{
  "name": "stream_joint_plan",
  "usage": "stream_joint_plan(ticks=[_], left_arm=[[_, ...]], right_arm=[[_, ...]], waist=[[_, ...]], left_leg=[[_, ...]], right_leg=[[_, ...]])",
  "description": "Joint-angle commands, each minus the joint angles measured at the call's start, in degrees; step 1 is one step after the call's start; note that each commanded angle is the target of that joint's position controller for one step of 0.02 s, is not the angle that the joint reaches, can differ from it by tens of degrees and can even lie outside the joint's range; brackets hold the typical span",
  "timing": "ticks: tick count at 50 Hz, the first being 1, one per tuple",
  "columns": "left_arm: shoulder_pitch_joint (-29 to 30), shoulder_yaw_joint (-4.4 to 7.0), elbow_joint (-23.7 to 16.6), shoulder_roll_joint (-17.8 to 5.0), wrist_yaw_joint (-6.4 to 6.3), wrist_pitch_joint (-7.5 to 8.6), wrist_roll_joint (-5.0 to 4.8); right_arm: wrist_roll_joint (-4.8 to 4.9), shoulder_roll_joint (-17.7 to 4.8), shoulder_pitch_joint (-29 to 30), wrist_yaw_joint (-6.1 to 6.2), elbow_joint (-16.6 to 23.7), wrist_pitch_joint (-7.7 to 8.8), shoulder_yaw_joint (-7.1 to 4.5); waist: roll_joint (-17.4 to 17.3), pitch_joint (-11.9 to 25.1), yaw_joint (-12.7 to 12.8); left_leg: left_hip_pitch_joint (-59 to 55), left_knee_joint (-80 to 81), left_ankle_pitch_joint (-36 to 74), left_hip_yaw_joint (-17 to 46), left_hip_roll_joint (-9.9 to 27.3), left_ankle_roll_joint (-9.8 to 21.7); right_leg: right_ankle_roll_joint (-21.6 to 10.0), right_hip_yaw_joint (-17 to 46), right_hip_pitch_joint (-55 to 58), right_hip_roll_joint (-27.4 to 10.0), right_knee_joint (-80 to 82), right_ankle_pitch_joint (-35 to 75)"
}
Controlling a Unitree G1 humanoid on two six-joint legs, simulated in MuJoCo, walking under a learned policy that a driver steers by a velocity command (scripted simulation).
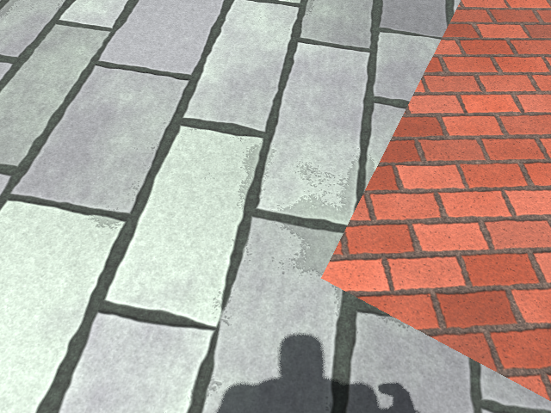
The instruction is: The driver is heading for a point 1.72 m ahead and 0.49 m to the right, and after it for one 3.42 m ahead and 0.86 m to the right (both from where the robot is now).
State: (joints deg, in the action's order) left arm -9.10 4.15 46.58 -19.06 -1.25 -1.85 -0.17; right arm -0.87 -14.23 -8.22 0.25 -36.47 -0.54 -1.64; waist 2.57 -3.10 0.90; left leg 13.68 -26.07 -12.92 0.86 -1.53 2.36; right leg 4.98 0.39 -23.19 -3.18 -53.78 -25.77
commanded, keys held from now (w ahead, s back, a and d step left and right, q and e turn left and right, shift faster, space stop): no key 0.74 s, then w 0.26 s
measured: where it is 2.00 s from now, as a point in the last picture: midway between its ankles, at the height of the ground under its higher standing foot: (280, 382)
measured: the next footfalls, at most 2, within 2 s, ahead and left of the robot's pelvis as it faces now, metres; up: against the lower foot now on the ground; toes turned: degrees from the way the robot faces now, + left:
right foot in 0.16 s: +0.03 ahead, -0.15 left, +0.00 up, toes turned +0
right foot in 1.42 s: +0.43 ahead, -0.14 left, +0.00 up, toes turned -2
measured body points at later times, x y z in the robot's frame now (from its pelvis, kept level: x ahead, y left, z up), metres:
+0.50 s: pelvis +0.01 -0.02 +0.00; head +0.01 -0.02 +0.45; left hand +0.10 +0.25 -0.13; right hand +0.12 -0.28 -0.13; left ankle +0.01 +0.10 -0.74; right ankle -0.01 -0.14 -0.74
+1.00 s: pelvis +0.05 -0.01 -0.01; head +0.05 +0.00 +0.44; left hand +0.06 +0.26 -0.16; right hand +0.10 -0.27 -0.15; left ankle +0.01 +0.10 -0.74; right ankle -0.01 -0.14 -0.74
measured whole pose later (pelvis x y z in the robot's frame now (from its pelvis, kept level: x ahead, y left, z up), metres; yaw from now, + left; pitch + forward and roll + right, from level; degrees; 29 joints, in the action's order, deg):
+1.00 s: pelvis +0.05 -0.01 -0.01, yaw +0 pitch +0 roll +0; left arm -18.4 1.9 59.2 -15.1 -1.0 2.9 -1.7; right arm 1.7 -13.7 -14.4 0.2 -58.0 4.2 -2.6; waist 1.1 0.2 0.2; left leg 12.1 -33.7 -21.4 -0.6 -1.3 3.9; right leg -0.1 1.5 -9.1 -1.2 -32.4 -23.0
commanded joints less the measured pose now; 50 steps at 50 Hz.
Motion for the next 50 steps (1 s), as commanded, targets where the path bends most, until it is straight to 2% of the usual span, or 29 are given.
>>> stream_joint_plan(ticks=[1, 4, 6, 7, 8, 9, 10, 11, 12, 13, 15, 23, 37, 38, 40, 41, 43, 45, 46, 47, 48, 49, 50], left_arm=[[0.3, 0.22, -2.8, -2.6, -0.15, 0.61, -0.05], [1.0, -0.12, -2.9, -2.8, -0.04, 0.72, -0.1], [-1.4, -0.33, -1.7, -2.4, 0.15, 0.99, 0.08], [-2.2, -0.54, -1.3, -2.5, 0.3, 1.25, 0.82], [-2.6, -0.32, -1.4, -4.8, 0.18, 1.47, 1.43], [-2.1, 0.44, -1.2, -8.5, 0.02, 1.47, 0.91], [-0.7, 0.3, -0.5, -6.7, 0.37, 1.68, 0.29], [0.3, -0.34, -0.8, -4.3, 0.63, 2.06, 0.53], [0.7, -0.68, -0.3, -3.5, 0.57, 2.45, 1.0], [0.7, -0.89, -0.1, -3.2, 0.6, 2.89, 1.02], [-0.6, -1.1, 1.1, -3.1, 0.41, 3.43, 0.82], [-1.0, -1.62, 3.9, -2.8, -0.3, 3.0, 0.59], [-1.4, -2.14, 9.0, -1.9, -0.47, 2.68, 0.47], [-2.5, -2.16, 9.8, -1.7, -0.56, 2.58, 0.36], [-2.6, -1.78, 9.9, -2.5, -0.85, 2.32, -0.33], [-2.5, -1.75, 9.5, -2.6, -0.98, 2.5, -0.47], [-4.3, -1.6, 9.5, -3.1, -0.88, 3.8, -0.95], [-8.0, -0.91, 10.4, -4.9, -0.48, 5.2, -1.34], [-9.3, -0.47, 10.8, -6.1, -0.28, 5.59, -1.46], [-9.0, -0.25, 10.7, -6.7, -0.12, 5.79, -1.56], [-7.8, -0.26, 10.0, -6.6, 0.06, 5.9, -1.61], [-5.0, -0.43, 8.9, -6.1, 0.29, 5.9, -1.68], [-0.1, -0.84, 6.9, -4.7, 0.5, 5.95, -1.74]], right_arm=[[0.04, -7.7, 2.5, 0.37, 2.4, 0.9, -2.18], [0.07, -8.3, 1.8, 0.17, 0.6, 0.53, -2.27], [0.65, -7.3, 3.2, 0.05, -0.3, 0.49, -1.75], [0.88, -6.6, 2.2, -0.06, -1.4, 0.66, -1.44], [0.12, -5.9, 0.4, -0.18, -2.2, 1.1, -1.16], [-0.59, -6.6, -2.0, -0.57, -2.6, 1.45, -1.5], [-0.69, -6.0, -0.6, -0.34, -2.8, 1.31, -1.35], [-0.5, -7.1, 1.8, -0.07, -3.0, 1.07, -1.57], [-0.15, -6.8, 2.5, 0.32, -3.1, 0.76, -1.69], [-0.01, -6.6, 2.4, 0.58, -3.4, 0.28, -1.69], [-0.05, -6.3, 1.3, 0.8, -4.4, -0.06, -1.78], [0.32, -6.1, -0.6, 1.1, -9.3, 0.23, -2.1], [0.66, -6.4, -2.0, 1.9, -17.0, 0.33, -1.9], [0.77, -6.1, -2.9, 1.96, -17.9, 0.25, -1.85], [1.45, -6.6, -3.3, 2.09, -18.5, 0.17, -2.17], [1.52, -6.5, -3.0, 2.09, -18.3, 0.53, -2.13], [1.91, -5.7, -2.6, 1.72, -18.0, 2.26, -1.91], [2.12, -4.3, -1.2, 0.87, -17.5, 4.27, -1.7], [2.32, -3.2, -0.5, 0.39, -17.0, 5.08, -1.49], [2.53, -2.9, -0.3, 0.01, -16.8, 5.64, -1.4], [2.64, -2.8, -1.2, -0.29, -17.1, 6.03, -1.35], [2.84, -2.9, -4.5, -0.48, -18.4, 6.26, -1.47], [2.92, -4.3, -10.6, -0.58, -21.0, 6.45, -2.04]], waist=[[-10.7, 6.5, -0.7], [-10.7, 6.3, -1.7], [-9.7, 5.8, 0.2], [-8.0, 5.5, 0.9], [-5.0, 6.0, -0.1], [0.9, 5.5, -3.0], [4.1, 5.0, -2.5], [2.6, 3.5, -1.2], [2.1, 3.7, -1.2], [2.0, 3.2, -1.1], [0.7, 3.5, -0.9], [-2.7, 2.7, -0.4], [-2.5, 2.2, -0.6], [-2.5, 3.4, -0.6], [-1.6, 0.5, -0.7], [-1.3, -2.5, -0.7], [-0.5, -5.7, -0.1], [2.8, -5.2, 1.0], [5.7, -4.6, 0.9], [7.0, -5.0, 0.3], [7.0, -5.3, -0.8], [6.5, -5.1, -2.9], [4.3, -4.2, -6.1]], left_leg=[[-5.1, 6.4, 22.0, 9.0, 12.2, 9.6], [-5.2, 6.1, 17.8, 11.8, 13.2, 10.6], [-3.0, 5.5, 12.4, 12.0, 12.1, 9.0], [-0.9, 5.5, 8.6, 11.4, 10.8, 6.7], [1.1, 4.3, 4.4, 10.1, 8.5, 3.8], [1.9, 3.7, 0.2, 7.0, 4.9, 1.8], [-2.1, 3.3, -0.8, 3.9, 2.6, -0.1], [-3.7, 1.8, -0.1, 3.7, 2.5, -0.7], [-4.4, 1.3, 1.6, 3.7, 2.8, -0.4], [-4.1, 1.3, 3.6, 4.1, 3.1, 0.0], [-3.9, 1.6, 5.3, 4.2, 3.2, 0.2], [-3.8, 2.1, 8.0, 3.7, 3.1, -0.8], [-4.9, 2.4, 9.6, 3.0, 3.1, -1.2], [-5.3, 2.3, 3.8, 2.1, 2.3, -1.0], [-0.9, 0.9, -17.7, 1.1, 0.7, 0.4], [2.7, 0.8, -24.1, 1.9, 1.0, 1.2], [7.0, -0.8, -25.2, 3.0, 1.8, 2.2], [10.7, -6.2, -18.7, 1.2, 1.2, 1.7], [11.7, -10.1, -14.1, -1.2, 0.3, 1.4], [11.5, -11.3, -11.7, -2.0, 0.6, 1.8], [8.6, -9.3, -11.5, -1.8, 1.0, 2.6], [2.3, -4.3, -10.6, -1.8, 0.9, 3.3], [-5.5, 0.2, -8.1, -0.1, 1.3, 4.0]], right_leg=[[0.5, 0.9, 2.3, -0.8, 6.6, 2.7], [0.0, 0.4, 5.7, -0.2, 15.1, 2.8], [-1.2, -0.4, 11.0, 0.4, 25.6, 10.8], [-2.2, 0.4, 15.4, 0.0, 31.9, 19.5], [-3.5, 4.2, 19.2, -3.1, 32.0, 28.2], [-5.5, 4.4, 18.5, -5.0, 29.1, 29.7], [-7.1, 4.5, 12.2, -4.0, 29.9, 18.8], [-6.7, 4.2, 9.7, -2.9, 31.3, 14.9], [-6.0, 3.9, 9.0, -2.7, 31.8, 14.6], [-5.3, 3.4, 9.3, -2.1, 31.7, 15.9], [-4.8, 2.8, 10.5, -1.6, 30.9, 17.0], [-5.1, 2.1, 11.9, -0.6, 30.6, 17.7], [-5.2, 1.1, 12.1, 0.7, 31.4, 18.6], [-5.4, 0.4, 12.5, 1.4, 31.4, 12.9], [-7.5, 1.0, 9.0, 2.0, 30.9, -6.2], [-8.7, 2.7, 6.7, 1.1, 31.5, -13.1], [-11.1, 7.4, 5.9, -1.6, 32.8, -17.2], [-14.4, 15.3, 10.1, -6.5, 36.1, -17.8], [-16.5, 20.9, 12.1, -10.3, 39.4, -18.2], [-18.0, 24.5, 12.0, -12.9, 41.4, -16.9], [-18.2, 24.7, 10.0, -13.3, 41.2, -14.2], [-16.8, 21.4, 6.7, -11.5, 39.2, -9.7], [-13.9, 14.8, 2.5, -7.5, 34.5, -2.1]])
Keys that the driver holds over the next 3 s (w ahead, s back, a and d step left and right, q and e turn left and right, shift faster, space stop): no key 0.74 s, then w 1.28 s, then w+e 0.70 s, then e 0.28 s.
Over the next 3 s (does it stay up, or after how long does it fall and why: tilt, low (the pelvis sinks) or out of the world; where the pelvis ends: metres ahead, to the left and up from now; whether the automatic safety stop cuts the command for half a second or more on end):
stays up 1.11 -0.10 -0.02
